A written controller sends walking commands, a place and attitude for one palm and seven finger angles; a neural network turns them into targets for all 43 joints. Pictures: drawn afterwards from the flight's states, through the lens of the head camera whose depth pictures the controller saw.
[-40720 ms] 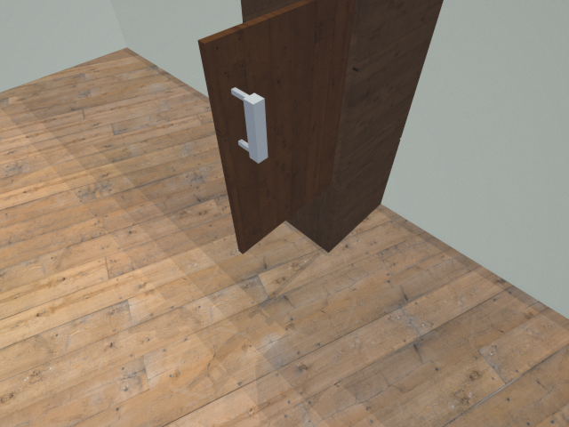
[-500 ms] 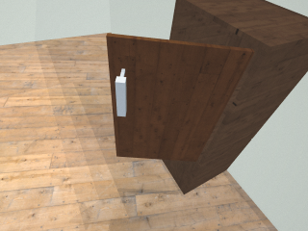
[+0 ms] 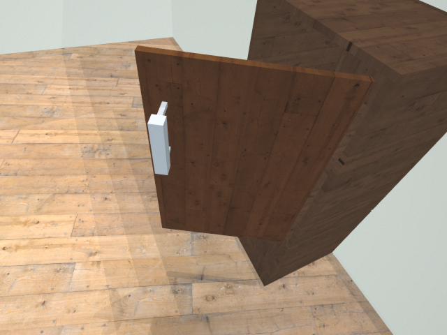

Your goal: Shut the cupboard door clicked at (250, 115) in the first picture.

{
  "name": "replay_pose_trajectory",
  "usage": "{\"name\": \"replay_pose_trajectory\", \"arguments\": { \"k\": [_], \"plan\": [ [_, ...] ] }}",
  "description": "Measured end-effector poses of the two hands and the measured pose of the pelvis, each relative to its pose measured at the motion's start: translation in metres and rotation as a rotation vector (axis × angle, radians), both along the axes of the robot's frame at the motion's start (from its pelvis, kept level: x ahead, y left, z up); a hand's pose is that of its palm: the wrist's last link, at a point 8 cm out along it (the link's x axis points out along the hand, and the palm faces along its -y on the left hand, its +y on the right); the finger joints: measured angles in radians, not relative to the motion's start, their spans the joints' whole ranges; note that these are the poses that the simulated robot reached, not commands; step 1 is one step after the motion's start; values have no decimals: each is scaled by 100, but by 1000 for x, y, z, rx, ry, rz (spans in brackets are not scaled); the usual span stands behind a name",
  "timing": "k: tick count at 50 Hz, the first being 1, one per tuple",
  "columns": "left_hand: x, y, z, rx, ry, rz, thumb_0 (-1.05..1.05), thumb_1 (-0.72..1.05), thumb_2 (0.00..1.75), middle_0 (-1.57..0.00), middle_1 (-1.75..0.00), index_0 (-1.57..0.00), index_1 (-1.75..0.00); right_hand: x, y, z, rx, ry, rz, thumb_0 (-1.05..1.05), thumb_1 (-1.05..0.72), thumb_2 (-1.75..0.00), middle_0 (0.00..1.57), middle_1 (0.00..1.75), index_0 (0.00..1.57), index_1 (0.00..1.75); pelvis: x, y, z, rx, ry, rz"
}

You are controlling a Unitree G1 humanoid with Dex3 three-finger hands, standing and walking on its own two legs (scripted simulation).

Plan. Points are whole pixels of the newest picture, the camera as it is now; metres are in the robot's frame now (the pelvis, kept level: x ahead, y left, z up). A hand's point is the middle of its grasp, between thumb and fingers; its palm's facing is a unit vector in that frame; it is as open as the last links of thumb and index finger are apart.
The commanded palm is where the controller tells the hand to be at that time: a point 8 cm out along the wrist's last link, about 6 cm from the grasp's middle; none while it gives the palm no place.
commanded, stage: come to a stop and stand still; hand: left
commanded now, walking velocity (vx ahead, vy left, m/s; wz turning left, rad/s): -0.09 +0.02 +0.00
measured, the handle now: (163, 138) +0.44 +0.16 +0.10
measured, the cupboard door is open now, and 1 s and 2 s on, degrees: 60 60 60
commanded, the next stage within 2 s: none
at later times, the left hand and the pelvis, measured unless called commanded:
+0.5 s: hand out of the picture -0.02 +0.21 -0.17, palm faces +0.02 -0.98 -0.21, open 7.4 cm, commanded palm none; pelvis -0.01 +0.03 +0.00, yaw -1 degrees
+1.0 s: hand out of the picture -0.02 +0.22 -0.18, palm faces -0.03 -0.99 -0.12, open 7.4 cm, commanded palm none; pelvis +0.00 +0.07 +0.01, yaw -3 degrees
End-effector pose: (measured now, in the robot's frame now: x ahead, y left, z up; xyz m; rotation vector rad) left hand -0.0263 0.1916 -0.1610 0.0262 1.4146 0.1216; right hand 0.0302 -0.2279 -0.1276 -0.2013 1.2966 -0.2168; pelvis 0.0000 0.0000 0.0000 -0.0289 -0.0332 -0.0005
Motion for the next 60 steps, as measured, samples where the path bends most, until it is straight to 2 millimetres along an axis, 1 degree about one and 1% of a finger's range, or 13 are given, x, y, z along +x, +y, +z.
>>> {"name": "replay_pose_trajectory", "arguments": {
  "k": [4, 7, 10, 14, 17, 19, 24, 29, 33, 38, 49, 54, 60],
  "plan": [
    [-4, -7, 4, -20, 20, 8, 0, 91, 90, -20, -30, -20, -30, 15, 5, 7, 3, -30, 17, 1, -96, -90, 20, 30, 20, 30, 2, 2, 6, 12, 1, -7],
    [-7, -8, 10, -19, 18, 11, 0, 90, 90, -20, -30, -20, -30, 21, 10, 8, 14, -40, 35, 1, -96, -90, 20, 30, 20, 30, -1, 5, 9, 13, 7, -4],
    [-12, -3, 15, -10, 21, 8, 0, 90, 90, -20, -30, -20, -30, 22, 14, 7, 27, -49, 38, 0, -96, -90, 20, 30, 20, 30, -3, 8, 11, 14, 9, -6],
    [-18, 7, 18, 23, 23, -18, 0, 90, 90, -20, -30, -20, -30, 18, 17, 5, 40, -61, 40, 0, -96, -90, 20, 30, 20, 30, -7, 13, 10, 2, 14, -11],
    [-18, 22, 19, 48, 13, -43, 0, 90, 90, -20, -30, -20, -30, 12, 19, 1, 46, -80, 33, 0, -95, -90, 20, 30, 20, 30, -11, 19, 7, -9, 10, -10],
    [-15, 34, 20, 70, 1, -48, 0, 90, 90, -20, -30, -20, -30, 4, 21, -2, 48, -79, 27, -1, -96, -90, 20, 30, 20, 30, -12, 23, 5, -9, 9, -8],
    [1, 61, 22, 116, -44, -58, 0, 90, 90, -20, -30, -20, -30, -20, 28, -7, 54, -27, 19, 0, -95, -90, 20, 30, 20, 30, -13, 32, 3, -2, 11, -9],
    [18, 76, 23, 128, -74, -75, 0, 90, 90, -20, -30, -20, -30, -44, 41, -7, 70, 41, 8, 0, -93, -90, 20, 30, 20, 30, -12, 38, 4, 6, 23, -15],
    [24, 79, 22, 115, -76, -85, 0, 90, 90, -20, -30, -20, -30, -54, 51, -5, 77, 78, -4, 1, -92, -90, 20, 30, 20, 30, -10, 44, 6, 9, 32, -21],
    [23, 77, 18, 84, -49, -93, 0, 90, 90, -20, -30, -20, -30, -56, 60, -2, 71, 91, -20, 1, -91, -90, 20, 30, 20, 30, -7, 50, 7, 9, 38, -29],
    [7, 75, 10, 30, 27, -96, 0, 90, 90, -20, -30, -20, -30, -44, 67, 5, 32, 74, -39, 1, -92, -90, 20, 30, 20, 30, -2, 64, 8, 8, 33, -47],
    [-2, 80, 9, 26, 58, -98, 0, 90, 90, -20, -30, -20, -30, -42, 72, 5, 24, 73, -44, 1, -92, -90, 20, 30, 20, 30, -2, 70, 8, 9, 34, -53],
    [-11, 92, 11, 38, 87, -98, 0, 90, 90, -20, -30, -20, -30, -45, 80, 4, 26, 81, -56, 1, -92, -90, 20, 30, 20, 30, -4, 78, 8, 8, 31, -58]
  ]
}}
